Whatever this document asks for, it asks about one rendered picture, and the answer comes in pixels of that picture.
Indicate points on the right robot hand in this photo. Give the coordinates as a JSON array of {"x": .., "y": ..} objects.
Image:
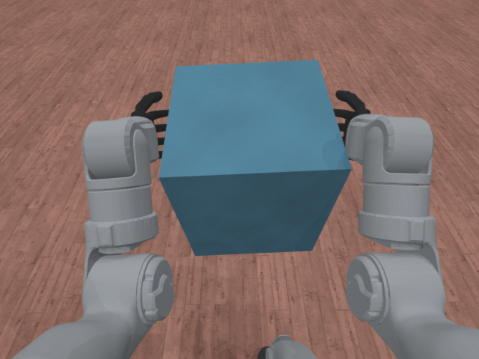
[{"x": 354, "y": 102}]

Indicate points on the right robot thigh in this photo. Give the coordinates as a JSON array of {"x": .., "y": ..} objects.
[{"x": 289, "y": 349}]

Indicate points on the left robot hand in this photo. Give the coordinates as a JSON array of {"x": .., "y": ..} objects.
[{"x": 144, "y": 105}]

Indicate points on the carton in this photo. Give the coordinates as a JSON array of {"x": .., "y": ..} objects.
[{"x": 253, "y": 160}]

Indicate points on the right robot shin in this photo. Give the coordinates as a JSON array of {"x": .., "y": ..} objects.
[{"x": 281, "y": 337}]

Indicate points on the robot left upper arm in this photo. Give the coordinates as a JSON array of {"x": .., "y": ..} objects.
[{"x": 124, "y": 296}]

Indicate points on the robot left forearm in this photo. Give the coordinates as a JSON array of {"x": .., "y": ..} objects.
[{"x": 117, "y": 156}]

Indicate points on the robot right forearm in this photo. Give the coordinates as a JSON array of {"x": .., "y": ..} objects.
[{"x": 396, "y": 154}]

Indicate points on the robot right upper arm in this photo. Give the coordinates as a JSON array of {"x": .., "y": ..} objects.
[{"x": 401, "y": 296}]

